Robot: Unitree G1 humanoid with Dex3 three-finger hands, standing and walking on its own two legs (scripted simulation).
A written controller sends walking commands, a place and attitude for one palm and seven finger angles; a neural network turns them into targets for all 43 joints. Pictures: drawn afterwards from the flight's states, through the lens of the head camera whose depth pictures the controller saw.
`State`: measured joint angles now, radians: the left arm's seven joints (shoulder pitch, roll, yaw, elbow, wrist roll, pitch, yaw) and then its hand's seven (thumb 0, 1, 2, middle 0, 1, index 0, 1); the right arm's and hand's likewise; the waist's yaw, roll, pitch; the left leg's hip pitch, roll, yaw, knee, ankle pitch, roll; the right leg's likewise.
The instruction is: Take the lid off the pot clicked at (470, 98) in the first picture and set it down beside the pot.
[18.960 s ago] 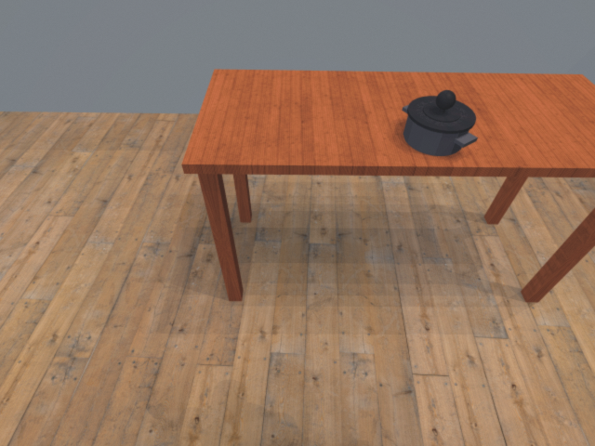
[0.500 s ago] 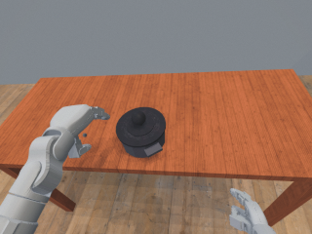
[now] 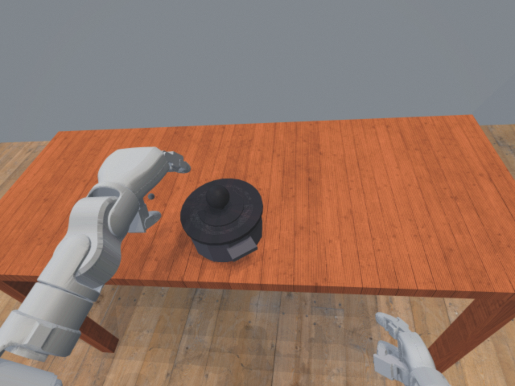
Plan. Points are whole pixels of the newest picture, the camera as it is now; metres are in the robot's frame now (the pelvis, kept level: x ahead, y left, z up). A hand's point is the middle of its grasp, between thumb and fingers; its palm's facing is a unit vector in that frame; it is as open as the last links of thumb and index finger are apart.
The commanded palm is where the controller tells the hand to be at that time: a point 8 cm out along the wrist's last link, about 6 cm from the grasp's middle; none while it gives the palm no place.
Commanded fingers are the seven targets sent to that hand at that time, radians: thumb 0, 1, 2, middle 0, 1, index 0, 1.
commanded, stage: move the open hand above the knob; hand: left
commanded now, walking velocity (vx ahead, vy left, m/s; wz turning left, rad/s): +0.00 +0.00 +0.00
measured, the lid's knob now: (217, 196) +0.44 +0.13 +0.04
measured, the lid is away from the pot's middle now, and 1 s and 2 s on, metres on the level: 0.00 0.00 0.00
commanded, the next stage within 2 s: none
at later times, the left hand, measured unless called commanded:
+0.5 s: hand (198, 197) +0.38 +0.13 +0.11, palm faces -0.25 +0.01 -0.97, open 10.4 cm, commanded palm +0.38 +0.15 +0.19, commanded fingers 0.00 -0.33 1.42 -0.81 -0.08 -0.81 -0.08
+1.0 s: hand (201, 172) +0.43 +0.13 +0.12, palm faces -0.22 -0.06 -0.97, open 10.4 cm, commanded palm +0.40 +0.13 +0.19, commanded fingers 0.00 -0.33 1.42 -0.81 -0.08 -0.81 -0.08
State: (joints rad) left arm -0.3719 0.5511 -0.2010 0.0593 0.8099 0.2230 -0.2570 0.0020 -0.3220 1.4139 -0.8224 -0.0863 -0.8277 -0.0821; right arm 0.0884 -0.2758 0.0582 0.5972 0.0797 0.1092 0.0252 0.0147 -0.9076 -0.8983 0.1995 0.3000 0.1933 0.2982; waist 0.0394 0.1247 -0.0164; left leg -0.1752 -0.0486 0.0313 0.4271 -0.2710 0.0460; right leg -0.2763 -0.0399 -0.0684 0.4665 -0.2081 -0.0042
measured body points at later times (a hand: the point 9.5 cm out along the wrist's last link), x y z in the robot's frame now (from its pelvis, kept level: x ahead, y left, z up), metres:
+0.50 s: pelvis +0.00 +0.00 +0.00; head +0.01 -0.06 +0.44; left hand +0.39 +0.13 +0.16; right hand +0.18 -0.23 -0.12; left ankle -0.03 +0.09 -0.74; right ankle +0.02 -0.12 -0.74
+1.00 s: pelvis +0.00 +0.00 +0.00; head +0.02 -0.04 +0.45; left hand +0.43 +0.13 +0.17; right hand +0.16 -0.23 -0.13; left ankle -0.03 +0.09 -0.74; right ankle +0.02 -0.12 -0.74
